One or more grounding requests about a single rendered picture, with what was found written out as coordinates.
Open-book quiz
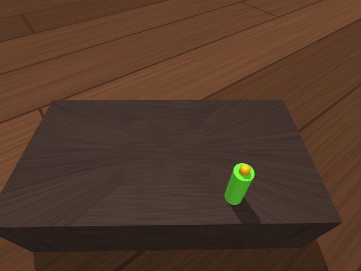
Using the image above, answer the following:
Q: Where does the bottle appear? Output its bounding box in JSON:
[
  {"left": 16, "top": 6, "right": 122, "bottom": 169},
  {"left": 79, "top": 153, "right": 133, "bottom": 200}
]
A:
[{"left": 224, "top": 163, "right": 254, "bottom": 205}]

